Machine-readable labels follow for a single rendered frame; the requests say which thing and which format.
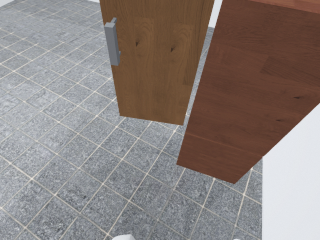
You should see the handle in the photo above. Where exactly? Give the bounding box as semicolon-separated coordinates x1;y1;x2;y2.
104;17;121;66

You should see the cupboard door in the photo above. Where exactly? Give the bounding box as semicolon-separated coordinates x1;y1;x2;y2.
99;0;215;126

